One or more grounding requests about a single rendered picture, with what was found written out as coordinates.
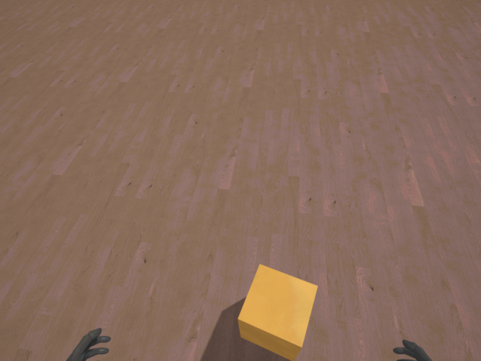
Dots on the carton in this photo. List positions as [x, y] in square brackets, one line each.
[276, 312]

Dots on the robot left hand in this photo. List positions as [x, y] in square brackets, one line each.
[82, 352]

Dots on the robot right hand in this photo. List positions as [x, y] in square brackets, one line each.
[413, 350]

